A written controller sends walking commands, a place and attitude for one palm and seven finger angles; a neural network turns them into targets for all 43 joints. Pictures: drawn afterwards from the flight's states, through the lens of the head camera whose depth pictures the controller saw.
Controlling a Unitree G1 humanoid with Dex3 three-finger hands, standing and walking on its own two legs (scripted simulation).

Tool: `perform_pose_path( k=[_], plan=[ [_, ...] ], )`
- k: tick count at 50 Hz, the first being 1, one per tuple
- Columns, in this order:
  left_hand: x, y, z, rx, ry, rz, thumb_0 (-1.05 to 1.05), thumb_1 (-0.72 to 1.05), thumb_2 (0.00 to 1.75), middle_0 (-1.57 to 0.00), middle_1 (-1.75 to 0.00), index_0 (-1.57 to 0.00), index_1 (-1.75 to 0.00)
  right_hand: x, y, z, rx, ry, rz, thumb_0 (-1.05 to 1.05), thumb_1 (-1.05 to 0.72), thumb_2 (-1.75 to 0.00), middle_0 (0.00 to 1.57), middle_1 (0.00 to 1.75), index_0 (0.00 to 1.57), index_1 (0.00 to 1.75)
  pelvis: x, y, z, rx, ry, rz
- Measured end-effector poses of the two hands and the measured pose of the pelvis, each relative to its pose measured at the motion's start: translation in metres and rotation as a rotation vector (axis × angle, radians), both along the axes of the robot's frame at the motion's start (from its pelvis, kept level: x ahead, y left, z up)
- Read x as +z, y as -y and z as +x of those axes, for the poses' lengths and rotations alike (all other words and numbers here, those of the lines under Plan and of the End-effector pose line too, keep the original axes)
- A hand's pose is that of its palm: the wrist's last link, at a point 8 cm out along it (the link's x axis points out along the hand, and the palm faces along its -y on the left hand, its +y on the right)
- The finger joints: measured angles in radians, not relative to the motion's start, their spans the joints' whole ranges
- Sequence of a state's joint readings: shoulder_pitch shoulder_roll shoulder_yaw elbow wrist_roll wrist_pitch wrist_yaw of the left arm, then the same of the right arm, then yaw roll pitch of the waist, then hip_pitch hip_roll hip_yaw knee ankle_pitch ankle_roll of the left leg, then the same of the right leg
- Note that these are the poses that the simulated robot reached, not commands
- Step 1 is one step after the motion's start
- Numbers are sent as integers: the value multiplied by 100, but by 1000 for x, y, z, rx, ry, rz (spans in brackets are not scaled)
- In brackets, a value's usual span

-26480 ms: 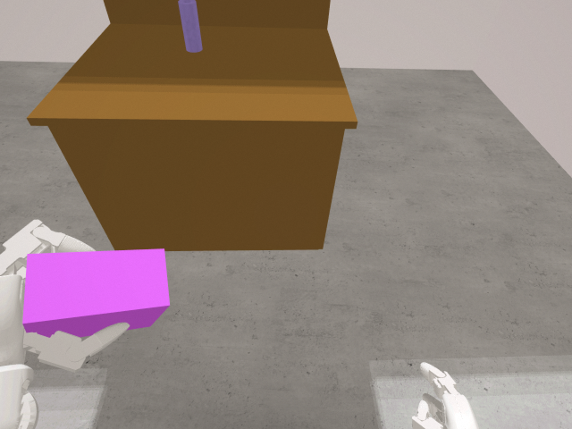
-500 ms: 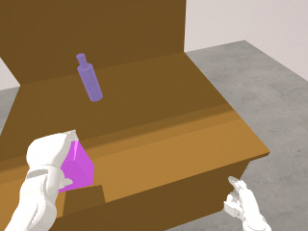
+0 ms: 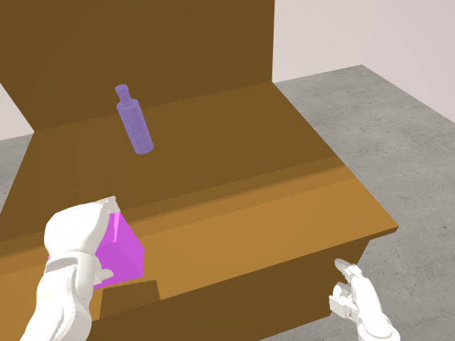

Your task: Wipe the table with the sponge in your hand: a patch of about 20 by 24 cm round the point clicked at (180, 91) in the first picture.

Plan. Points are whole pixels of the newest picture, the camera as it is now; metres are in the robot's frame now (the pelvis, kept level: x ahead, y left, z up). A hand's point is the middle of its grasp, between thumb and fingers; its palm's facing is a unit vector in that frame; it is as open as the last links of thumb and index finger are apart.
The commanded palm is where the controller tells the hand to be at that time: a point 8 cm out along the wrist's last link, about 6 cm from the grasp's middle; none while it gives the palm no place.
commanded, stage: move the sponge above the wiping area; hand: left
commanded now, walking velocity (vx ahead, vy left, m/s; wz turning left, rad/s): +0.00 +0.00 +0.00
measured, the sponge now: (107, 258) +0.22 +0.27 +0.04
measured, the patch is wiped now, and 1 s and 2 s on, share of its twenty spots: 0.00 0.00 0.00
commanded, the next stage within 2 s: lower the sponge onto the table in 0.36 s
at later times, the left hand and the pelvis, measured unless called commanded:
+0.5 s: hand (94, 244) +0.22 +0.27 +0.09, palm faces +0.03 -0.09 -1.00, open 10.2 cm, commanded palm +0.18 +0.26 +0.15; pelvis -0.01 -0.01 +0.00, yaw +0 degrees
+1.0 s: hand (96, 251) +0.21 +0.27 +0.07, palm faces +0.00 -0.11 -0.99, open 10.2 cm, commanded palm +0.19 +0.27 +0.14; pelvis +0.00 +0.00 +0.00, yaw +0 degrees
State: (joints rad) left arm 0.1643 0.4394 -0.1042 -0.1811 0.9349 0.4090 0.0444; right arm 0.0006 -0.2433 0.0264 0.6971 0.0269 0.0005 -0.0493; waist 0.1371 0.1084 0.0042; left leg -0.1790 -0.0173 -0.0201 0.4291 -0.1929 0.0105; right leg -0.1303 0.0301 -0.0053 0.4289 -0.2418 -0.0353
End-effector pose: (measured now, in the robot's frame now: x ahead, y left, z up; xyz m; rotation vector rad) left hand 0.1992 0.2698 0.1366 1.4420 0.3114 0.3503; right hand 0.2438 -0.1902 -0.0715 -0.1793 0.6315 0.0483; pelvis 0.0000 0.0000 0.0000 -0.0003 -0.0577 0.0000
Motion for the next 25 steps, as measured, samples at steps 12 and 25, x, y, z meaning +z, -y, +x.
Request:
perform_pose_path(
  k=[12, 25],
  plan=[
    [1, 12, -4, -34, -5, -6, -1, -52, 102, -69, -134, -74, -132, 2, 2, -1, 6, 14, 7, 1, -91, -90, 20, 30, 20, 30, 0, 4, -4, 0, 10, 1],
    [4, 0, -4, 16, -16, 0, -1, -52, 102, -69, -134, -74, -132, 2, 11, -4, -9, 18, -7, 1, -91, -90, 20, 30, 20, 30, 0, 8, -6, 1, 11, 1]
  ],
)
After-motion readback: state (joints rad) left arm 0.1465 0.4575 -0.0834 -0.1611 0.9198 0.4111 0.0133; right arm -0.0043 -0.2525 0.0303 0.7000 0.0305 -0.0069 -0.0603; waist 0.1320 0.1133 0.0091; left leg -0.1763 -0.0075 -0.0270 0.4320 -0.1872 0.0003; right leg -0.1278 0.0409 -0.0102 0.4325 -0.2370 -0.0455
